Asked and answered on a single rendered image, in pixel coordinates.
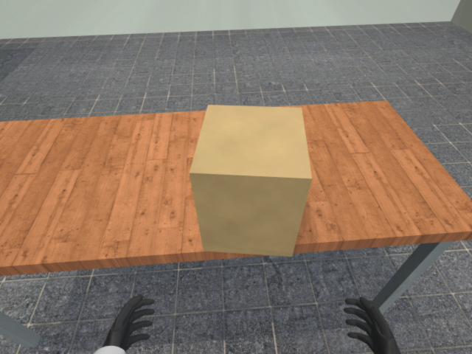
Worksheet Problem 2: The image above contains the left robot hand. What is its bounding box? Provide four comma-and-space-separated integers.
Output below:
103, 294, 155, 352

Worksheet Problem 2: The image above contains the table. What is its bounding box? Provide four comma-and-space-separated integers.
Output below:
0, 100, 472, 348

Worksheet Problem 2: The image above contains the right robot hand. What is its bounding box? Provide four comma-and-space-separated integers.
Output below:
344, 296, 401, 354

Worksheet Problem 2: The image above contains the carton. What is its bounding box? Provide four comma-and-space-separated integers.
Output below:
190, 105, 312, 257

